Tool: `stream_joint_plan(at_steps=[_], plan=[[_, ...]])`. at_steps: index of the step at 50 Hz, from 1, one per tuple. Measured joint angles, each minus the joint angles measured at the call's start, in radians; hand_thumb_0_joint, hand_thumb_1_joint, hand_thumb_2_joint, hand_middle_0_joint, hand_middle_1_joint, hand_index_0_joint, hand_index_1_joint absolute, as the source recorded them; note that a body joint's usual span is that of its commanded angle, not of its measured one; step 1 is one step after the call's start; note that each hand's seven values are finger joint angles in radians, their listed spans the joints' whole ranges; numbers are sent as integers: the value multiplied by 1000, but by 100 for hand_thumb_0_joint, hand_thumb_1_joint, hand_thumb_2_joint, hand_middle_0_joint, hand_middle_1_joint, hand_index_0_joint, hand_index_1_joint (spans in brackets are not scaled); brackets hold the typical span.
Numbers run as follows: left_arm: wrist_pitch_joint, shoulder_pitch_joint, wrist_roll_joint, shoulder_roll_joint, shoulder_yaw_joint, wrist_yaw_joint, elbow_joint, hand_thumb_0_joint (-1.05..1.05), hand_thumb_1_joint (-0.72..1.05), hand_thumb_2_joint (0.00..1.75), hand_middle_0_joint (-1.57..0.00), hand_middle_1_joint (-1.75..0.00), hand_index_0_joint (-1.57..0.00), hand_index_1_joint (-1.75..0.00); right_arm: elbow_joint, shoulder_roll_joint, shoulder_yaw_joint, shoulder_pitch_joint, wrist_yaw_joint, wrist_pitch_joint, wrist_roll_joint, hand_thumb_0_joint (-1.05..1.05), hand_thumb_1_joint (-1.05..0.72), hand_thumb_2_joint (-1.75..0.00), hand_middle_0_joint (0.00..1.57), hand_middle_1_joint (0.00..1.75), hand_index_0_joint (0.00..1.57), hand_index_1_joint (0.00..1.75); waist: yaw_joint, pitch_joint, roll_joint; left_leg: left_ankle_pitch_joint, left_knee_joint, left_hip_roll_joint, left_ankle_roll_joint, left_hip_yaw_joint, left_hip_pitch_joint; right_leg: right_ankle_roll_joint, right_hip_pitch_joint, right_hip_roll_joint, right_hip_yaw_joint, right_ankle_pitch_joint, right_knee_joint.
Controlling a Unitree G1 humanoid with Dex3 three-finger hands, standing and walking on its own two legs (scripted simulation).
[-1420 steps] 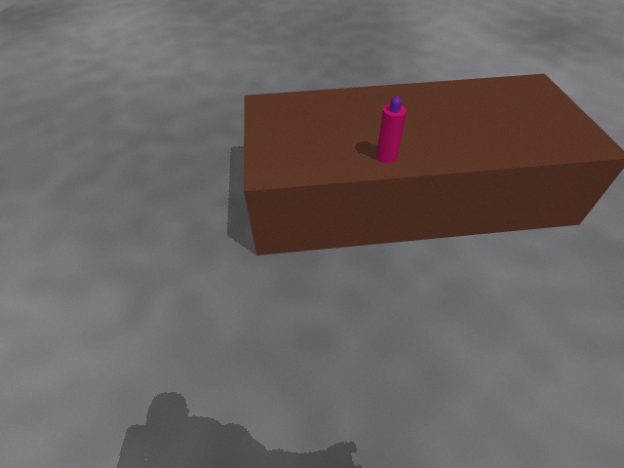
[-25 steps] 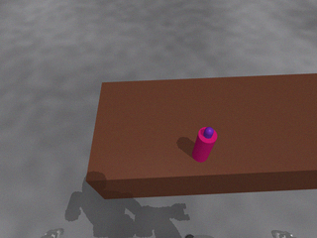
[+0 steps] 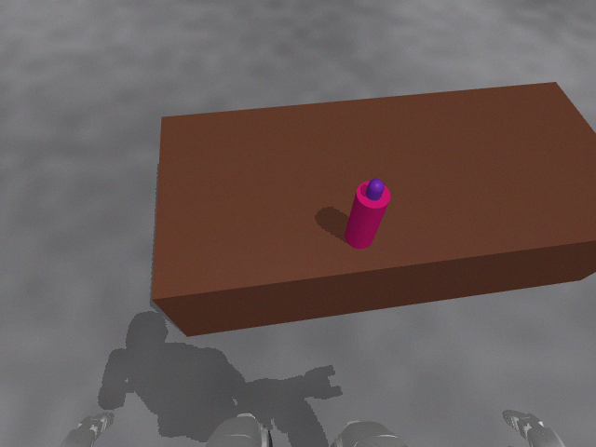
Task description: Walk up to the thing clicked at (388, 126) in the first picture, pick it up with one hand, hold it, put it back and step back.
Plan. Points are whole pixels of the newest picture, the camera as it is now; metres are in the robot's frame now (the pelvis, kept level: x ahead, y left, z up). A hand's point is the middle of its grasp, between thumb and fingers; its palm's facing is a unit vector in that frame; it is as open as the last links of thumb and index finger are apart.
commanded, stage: step back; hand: right
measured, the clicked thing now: (367, 212) +0.60 -0.16 -0.28
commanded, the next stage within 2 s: none
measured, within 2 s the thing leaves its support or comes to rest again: neither
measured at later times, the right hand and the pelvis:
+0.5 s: hand out of the picture -0.02 -0.26 -0.13, palm faces -0.11 +0.89 -0.44, open 7.3 cm; pelvis -0.12 +0.01 +0.01, yaw +3 degrees
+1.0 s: hand out of the picture -0.17 -0.32 -0.15, palm faces -0.08 +0.91 -0.40, open 7.3 cm; pelvis -0.27 -0.05 +0.00, yaw +2 degrees
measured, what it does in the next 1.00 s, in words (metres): walks backwards: right foot, then left foot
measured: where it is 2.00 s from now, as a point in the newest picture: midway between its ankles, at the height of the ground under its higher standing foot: outside the picture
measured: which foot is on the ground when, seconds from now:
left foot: down 0.00-0.06, up 0.08-0.34, down 0.36-0.78, up 0.80-1.00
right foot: up 0.00-0.00, down 0.02-0.36, up 0.38-0.74, down 0.76-1.00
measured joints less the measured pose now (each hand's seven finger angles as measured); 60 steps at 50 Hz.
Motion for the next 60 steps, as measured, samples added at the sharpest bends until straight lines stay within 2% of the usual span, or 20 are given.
stream_joint_plan(at_steps=[3, 6, 10, 15, 17, 19, 22, 24, 27, 33, 38, 39, 42, 46, 49, 52, 55, 56, 57, 60], plan=[[-13, 8, 10, -26, 2, -2, 6, 1, 90, 90, -21, -30, -20, -30, 8, -20, -2, -19, 2, 14, 12, 0, -90, -90, 21, 30, 21, 30, -7, 0, 59, -9, 61, 29, -11, -28, -32, -15, 43, 21, -39, 82, -101], [-17, 23, 9, -31, -4, -13, -15, 1, 90, 90, -21, -30, -20, -30, 20, -15, -2, -24, -2, 29, 19, 0, -90, -90, 21, 30, 21, 30, 7, -18, 42, -206, 272, -59, -20, -118, -88, -27, 19, -5, -27, 92, -88], [-12, 21, 7, -42, -7, -5, -46, 1, 90, 89, -21, -30, -20, -30, 15, -32, 4, -5, -3, 17, 25, 0, -90, -90, 21, 30, 21, 30, 21, -40, 39, -219, 454, -126, -37, -178, -109, -22, -5, -31, -20, 143, -128], [-12, -7, 13, -29, -7, 3, -102, 1, 90, 89, -21, -30, -21, -30, 12, -44, 7, 24, -6, 6, 17, 0, -90, -90, 21, 30, 21, 30, 15, -41, 31, -214, 240, -87, -47, -137, -9, -7, -58, -52, -51, 173, -118], [-8, -21, 8, -14, -9, 1, -119, 1, 90, 90, -21, -30, -21, -30, 13, -43, 3, 37, -2, -4, 9, 0, -90, -90, 21, 30, 21, 30, 8, -37, 21, -121, 53, -62, -38, -110, 58, 4, -88, -62, -69, 165, -75], [2, -39, 2, 6, -5, -1, -121, 1, 90, 90, -21, -30, -20, -30, 23, -24, -5, 36, 0, -11, -7, 0, -90, -90, 21, 30, 21, 30, 14, -15, -23, -55, -2, -81, -15, -87, 79, 1, -117, -79, -44, 142, -14], [19, -32, 2, 13, 6, 9, -92, 1, 90, 90, -21, -30, -20, -30, 21, -7, 4, 40, 15, -12, -16, 0, -90, -90, 21, 30, 21, 30, 7, -18, -28, -46, 9, -61, -1, -92, 57, -15, -173, 23, 46, -74, 216], [23, -16, -5, 20, 12, 11, -75, 1, 90, 90, -21, -30, -20, -30, 19, 5, 8, 40, 12, -13, -17, 0, -90, -90, 21, 30, 21, 30, 6, -29, -32, -14, -27, -44, -3, -91, 55, -18, -202, 75, 79, -94, 375], [19, 16, -6, 23, 20, 7, -65, 1, 90, 90, -21, -30, -20, -30, 3, 7, 6, 31, 4, -13, -15, 0, -90, -90, 21, 30, 21, 30, 13, -33, -28, 28, -64, -21, -4, -83, 43, 0, -200, 93, 87, -79, 486], [21, 62, 3, 31, 26, -2, -49, 1, 90, 90, -20, -30, -20, -30, -49, -1, 0, -1, -2, -21, -13, 0, -90, -90, 21, 30, 21, 30, 24, -19, -23, 77, -61, 15, -16, -58, -8, 34, -95, 36, 74, -84, 313], [6, 79, 5, 24, 24, -18, -29, 1, 90, 90, -20, -30, -20, -30, -71, -30, 0, -23, 7, -1, -14, 0, -90, -90, 21, 30, 21, 30, 34, -29, 3, 94, 7, 48, -50, -47, -90, 0, 39, -22, -14, 16, -41], [0, 78, 10, 10, 26, -19, -21, 1, 90, 90, -20, -30, -20, -30, -67, -43, -4, -30, 8, 5, -10, 0, -90, -90, 21, 30, 21, 30, 31, -27, 34, 94, 30, 65, -52, -63, -109, -2, 46, -6, -31, 29, -65], [-2, 96, 21, -15, 12, -30, -25, 1, 90, 90, -21, -30, -20, -30, -40, -49, -16, -20, -7, 24, 1, 0, -90, -90, 21, 30, 21, 30, 33, -44, 48, -138, 205, -26, -43, -154, -170, -13, 8, -20, -41, 44, -33], [3, 98, 24, -36, 0, -18, -33, 1, 90, 89, -21, -30, -21, -30, -19, -59, -13, 24, -11, 17, 14, 0, -90, -90, 21, 30, 21, 30, 39, -67, 43, -171, 449, -129, -44, -188, -193, -14, -15, -56, -41, 100, -74], [1, 73, 25, -35, 1, -8, -57, 1, 90, 89, -21, -30, -21, -30, -7, -57, -9, 57, -12, 10, 12, 0, -90, -90, 21, 30, 21, 30, 31, -66, 45, -194, 445, -132, -52, -171, -135, -16, -39, -67, -64, 130, -85], [-6, 36, 24, -23, 1, 4, -91, 1, 90, 89, -21, -30, -21, -30, 6, -44, -3, 77, -9, 11, 5, 0, -90, -90, 21, 30, 21, 30, 22, -52, 35, -218, 283, -100, -50, -128, -38, -13, -71, -80, -94, 149, -73], [-5, -2, 13, -5, -4, 5, -118, 1, 90, 89, -21, -30, -21, -30, 14, -30, -1, 86, -3, 1, -1, 0, -90, -90, 21, 30, 21, 30, 12, -37, 17, -91, 25, -72, -28, -87, 71, -3, -120, -98, -121, 149, -17], [-1, -17, 9, 6, -3, 5, -119, 1, 90, 90, -21, -30, -21, -30, 23, -15, -1, 77, -2, -1, -6, 0, -90, -90, 21, 30, 21, 30, 17, -20, -14, -61, 8, -89, -14, -73, 77, 0, -132, -115, -107, 149, 5], [4, -25, 5, 9, -3, 6, -115, 1, 90, 90, -21, -30, -20, -30, 25, -6, 2, 70, 3, 1, -8, 0, -90, -90, 21, 30, 21, 30, 24, -11, -27, -58, 18, -92, -5, -63, 70, -5, -144, -107, -87, 106, 30], [24, -28, -1, 7, 1, 9, -87, 1, 90, 90, -21, -30, -20, -30, 20, 4, 12, 59, 13, -3, -17, 0, -90, -90, 21, 30, 21, 30, 7, -19, -10, -35, 20, -57, 3, -81, 41, -15, -197, 2, -3, -87, 275]])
